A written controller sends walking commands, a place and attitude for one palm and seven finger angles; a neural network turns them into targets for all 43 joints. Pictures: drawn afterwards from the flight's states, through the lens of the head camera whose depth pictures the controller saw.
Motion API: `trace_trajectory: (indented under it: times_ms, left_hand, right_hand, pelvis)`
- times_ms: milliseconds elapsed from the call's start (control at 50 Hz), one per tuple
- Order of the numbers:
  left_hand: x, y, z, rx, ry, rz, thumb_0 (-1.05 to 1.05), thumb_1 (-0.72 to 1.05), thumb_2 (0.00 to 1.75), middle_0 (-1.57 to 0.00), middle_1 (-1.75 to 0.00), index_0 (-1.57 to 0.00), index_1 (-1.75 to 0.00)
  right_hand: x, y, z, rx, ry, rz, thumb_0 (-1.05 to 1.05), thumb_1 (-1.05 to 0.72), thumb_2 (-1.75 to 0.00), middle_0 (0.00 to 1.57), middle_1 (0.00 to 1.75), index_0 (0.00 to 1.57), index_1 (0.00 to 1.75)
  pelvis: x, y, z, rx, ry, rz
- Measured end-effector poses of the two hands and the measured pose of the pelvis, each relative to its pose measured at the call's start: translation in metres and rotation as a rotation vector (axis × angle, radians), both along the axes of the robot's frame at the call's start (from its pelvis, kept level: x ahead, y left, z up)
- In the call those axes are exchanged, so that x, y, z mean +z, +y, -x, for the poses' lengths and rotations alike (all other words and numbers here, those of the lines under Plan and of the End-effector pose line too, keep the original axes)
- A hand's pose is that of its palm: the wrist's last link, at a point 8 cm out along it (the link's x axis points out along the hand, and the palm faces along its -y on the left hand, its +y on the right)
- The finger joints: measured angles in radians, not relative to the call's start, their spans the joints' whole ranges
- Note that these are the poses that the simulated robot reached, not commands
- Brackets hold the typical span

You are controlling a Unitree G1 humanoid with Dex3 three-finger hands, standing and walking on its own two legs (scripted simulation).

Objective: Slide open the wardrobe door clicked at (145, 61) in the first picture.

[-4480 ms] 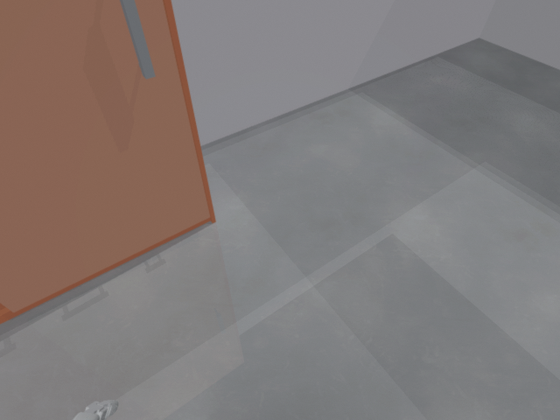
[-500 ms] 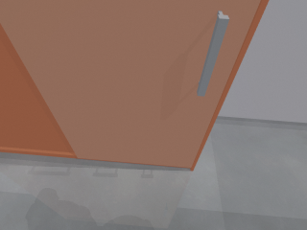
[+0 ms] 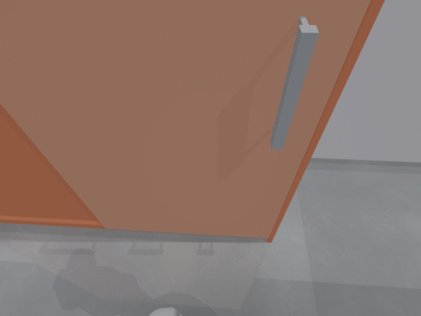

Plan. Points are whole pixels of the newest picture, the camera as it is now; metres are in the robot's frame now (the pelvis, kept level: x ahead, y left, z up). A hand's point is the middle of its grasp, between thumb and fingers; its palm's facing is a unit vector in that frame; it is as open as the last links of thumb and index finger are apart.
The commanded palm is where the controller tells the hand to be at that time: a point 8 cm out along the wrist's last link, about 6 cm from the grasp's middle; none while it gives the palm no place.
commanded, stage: come to a stop and stand still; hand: right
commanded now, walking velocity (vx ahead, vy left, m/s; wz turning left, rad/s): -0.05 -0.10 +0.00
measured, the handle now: (287, 92) +0.51 -0.13 +0.15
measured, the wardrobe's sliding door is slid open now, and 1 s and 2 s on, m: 0.00 0.00 0.00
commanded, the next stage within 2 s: look again from close up in 1.18 s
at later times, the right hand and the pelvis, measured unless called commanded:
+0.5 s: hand out of the picture +0.02 -0.19 -0.18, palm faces +0.08 +0.97 -0.22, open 7.4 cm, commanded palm none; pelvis -0.02 +0.00 -0.01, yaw -1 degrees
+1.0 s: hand out of the picture -0.01 -0.19 -0.18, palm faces +0.00 +0.98 -0.19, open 7.4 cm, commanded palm none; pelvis -0.02 -0.02 +0.00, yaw +0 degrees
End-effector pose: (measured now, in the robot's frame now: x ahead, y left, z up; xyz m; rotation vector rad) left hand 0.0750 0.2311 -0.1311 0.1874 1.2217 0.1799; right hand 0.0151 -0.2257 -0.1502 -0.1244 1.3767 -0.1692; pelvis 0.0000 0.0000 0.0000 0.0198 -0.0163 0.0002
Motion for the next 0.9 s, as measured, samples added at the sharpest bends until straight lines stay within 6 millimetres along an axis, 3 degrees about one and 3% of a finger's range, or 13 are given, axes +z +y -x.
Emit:
trace_trajectory:
  times_ms: [140,300,420,500,580,760,900]
  left_hand:
    - [-0.027,0.033,0.021,0.043,0.047,0.058,-0.01,0.92,0.90,-0.20,-0.29,-0.21,-0.30]
    - [-0.022,0.042,0.049,0.029,0.138,0.063,0.00,0.91,0.90,-0.20,-0.29,-0.20,-0.30]
    - [-0.013,0.030,0.053,0.001,0.141,0.033,0.00,0.91,0.90,-0.20,-0.29,-0.20,-0.30]
    - [-0.010,0.012,0.054,-0.011,0.107,-0.002,0.00,0.91,0.90,-0.20,-0.29,-0.20,-0.30]
    - [-0.001,-0.009,0.057,-0.020,0.107,-0.002,0.00,0.91,0.90,-0.20,-0.29,-0.20,-0.30]
    - [-0.008,-0.022,0.061,0.021,0.107,0.018,0.00,0.93,0.90,-0.20,-0.29,-0.21,-0.30]
    - [-0.008,-0.027,0.076,0.028,0.130,0.029,0.00,0.93,0.90,-0.20,-0.29,-0.21,-0.30]
  right_hand:
    - [0.007,0.018,-0.028,0.044,-0.101,0.076,0.00,-0.91,-0.90,0.20,0.30,0.19,0.30]
    - [0.023,0.026,-0.030,0.030,-0.124,0.076,0.00,-0.91,-0.90,0.20,0.30,0.20,0.30]
    - [0.017,0.006,-0.015,0.009,-0.109,0.061,0.00,-0.90,-0.90,0.20,0.30,0.20,0.30]
    - [-0.001,-0.015,0.001,-0.016,-0.068,0.036,0.00,-0.90,-0.90,0.20,0.30,0.20,0.30]
    - [-0.002,-0.026,0.012,-0.019,-0.017,0.019,0.00,-0.91,-0.90,0.20,0.30,0.20,0.30]
    - [0.002,-0.022,0.024,0.015,0.025,0.005,0.00,-0.91,-0.90,0.20,0.30,0.19,0.30]
    - [0.004,-0.018,0.026,0.027,0.026,-0.004,0.01,-0.92,-0.90,0.20,0.30,0.20,0.30]
  pelvis:
    - [-0.013,0.030,0.000,0.005,-0.004,0.033]
    - [-0.001,0.032,0.004,-0.012,0.018,0.041]
    - [-0.001,0.018,0.011,-0.019,0.031,0.035]
    - [-0.008,0.001,0.016,-0.022,0.029,0.013]
    - [-0.001,-0.009,0.015,-0.017,0.028,0.012]
    - [0.001,-0.021,0.012,0.000,0.017,0.017]
    - [0.003,-0.023,0.013,0.004,0.003,0.017]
